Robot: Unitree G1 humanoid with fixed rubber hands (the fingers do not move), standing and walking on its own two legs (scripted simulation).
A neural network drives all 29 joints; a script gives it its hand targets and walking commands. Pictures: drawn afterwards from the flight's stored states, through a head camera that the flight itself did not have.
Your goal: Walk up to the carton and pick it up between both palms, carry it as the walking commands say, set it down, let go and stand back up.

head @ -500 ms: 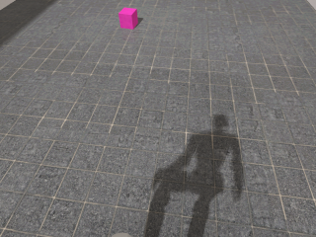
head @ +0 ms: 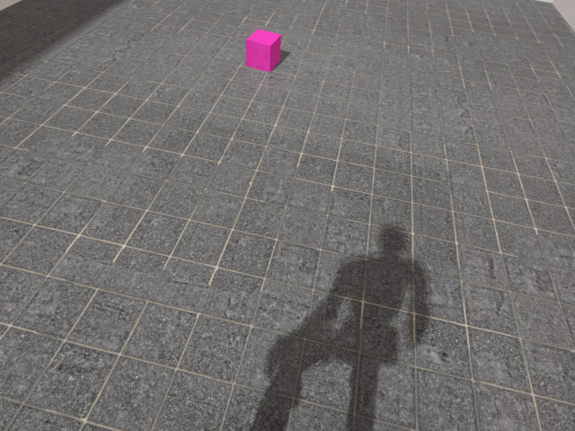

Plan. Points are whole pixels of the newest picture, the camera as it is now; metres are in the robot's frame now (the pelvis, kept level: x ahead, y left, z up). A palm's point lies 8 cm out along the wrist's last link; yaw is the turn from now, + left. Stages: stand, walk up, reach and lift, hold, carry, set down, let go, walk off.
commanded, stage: walk up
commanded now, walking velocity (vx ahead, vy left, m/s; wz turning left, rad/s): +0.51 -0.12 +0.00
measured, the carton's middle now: (263, 50) +2.53 +0.20 -0.68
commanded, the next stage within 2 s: none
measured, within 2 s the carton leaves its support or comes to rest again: neither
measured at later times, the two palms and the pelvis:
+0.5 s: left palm (176, 325) +0.31 +0.19 -0.11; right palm (478, 420) +0.20 -0.31 -0.15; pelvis +0.23 -0.07 +0.00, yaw +1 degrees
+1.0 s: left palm (142, 276) +0.41 +0.28 -0.14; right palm (387, 222) +0.57 -0.21 -0.12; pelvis +0.45 +0.03 -0.01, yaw +0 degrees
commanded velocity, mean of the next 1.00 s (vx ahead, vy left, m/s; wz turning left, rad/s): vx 0.49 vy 0.08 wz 0.03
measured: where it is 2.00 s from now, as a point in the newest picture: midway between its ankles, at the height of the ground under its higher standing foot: (270, 256)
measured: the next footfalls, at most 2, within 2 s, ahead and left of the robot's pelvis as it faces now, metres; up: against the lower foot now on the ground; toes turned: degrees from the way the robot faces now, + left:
right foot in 0.36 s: +0.31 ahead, -0.17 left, +0.00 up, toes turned -8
left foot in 0.90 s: +0.55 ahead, +0.14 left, +0.00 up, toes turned +7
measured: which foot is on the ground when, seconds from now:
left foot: down 0.00-0.38, up 0.40-0.88, down 0.90-1.00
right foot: up 0.00-0.34, down 0.36-0.90, up 0.92-1.00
